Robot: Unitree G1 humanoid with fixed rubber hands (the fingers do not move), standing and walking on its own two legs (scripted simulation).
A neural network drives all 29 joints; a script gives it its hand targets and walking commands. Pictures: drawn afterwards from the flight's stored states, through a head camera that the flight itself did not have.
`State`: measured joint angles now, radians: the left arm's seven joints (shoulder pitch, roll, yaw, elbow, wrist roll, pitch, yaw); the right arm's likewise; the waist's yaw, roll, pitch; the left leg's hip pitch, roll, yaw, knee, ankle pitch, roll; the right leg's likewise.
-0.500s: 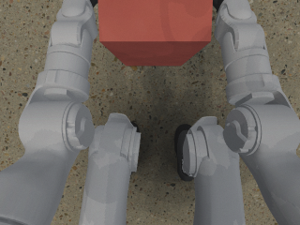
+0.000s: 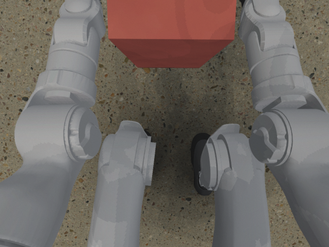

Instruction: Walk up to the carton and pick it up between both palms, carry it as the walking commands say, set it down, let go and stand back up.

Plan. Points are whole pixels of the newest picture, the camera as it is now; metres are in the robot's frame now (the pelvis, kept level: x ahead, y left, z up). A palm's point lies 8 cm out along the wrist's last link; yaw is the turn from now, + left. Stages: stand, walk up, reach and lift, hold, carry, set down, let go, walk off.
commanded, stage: set down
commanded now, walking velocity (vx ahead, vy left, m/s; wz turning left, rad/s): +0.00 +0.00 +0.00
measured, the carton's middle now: (169, 6) +0.56 +0.02 -0.22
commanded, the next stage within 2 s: let go in 1.62 s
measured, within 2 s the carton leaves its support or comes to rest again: rests again in 0.04 s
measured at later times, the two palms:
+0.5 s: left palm out of the picture +0.56 +0.19 -0.15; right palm out of the picture +0.57 -0.16 -0.14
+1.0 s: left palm out of the picture +0.56 +0.19 +0.01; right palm out of the picture +0.57 -0.17 +0.01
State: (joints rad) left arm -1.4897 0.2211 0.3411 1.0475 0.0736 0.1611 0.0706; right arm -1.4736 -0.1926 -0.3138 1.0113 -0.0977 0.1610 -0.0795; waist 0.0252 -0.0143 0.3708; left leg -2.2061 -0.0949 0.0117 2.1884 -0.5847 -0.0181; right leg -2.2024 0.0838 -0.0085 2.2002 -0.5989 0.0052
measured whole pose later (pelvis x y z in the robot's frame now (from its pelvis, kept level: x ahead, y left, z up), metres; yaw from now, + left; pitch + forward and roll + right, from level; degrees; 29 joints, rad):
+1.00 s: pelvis -0.01 +0.00 +0.13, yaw -1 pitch +30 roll +0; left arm -1.48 0.37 0.20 0.80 -0.13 0.28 0.13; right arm -1.49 -0.36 -0.18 0.80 0.13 0.29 -0.14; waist 0.03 -0.02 0.52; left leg -1.76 -0.08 -0.01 1.77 -0.52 0.00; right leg -1.76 0.09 0.02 1.77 -0.52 0.01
